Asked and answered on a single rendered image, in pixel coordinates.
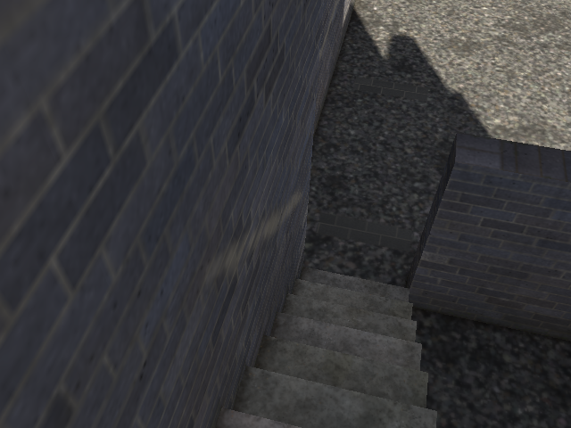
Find stairs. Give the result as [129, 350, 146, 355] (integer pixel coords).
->
[216, 267, 437, 428]

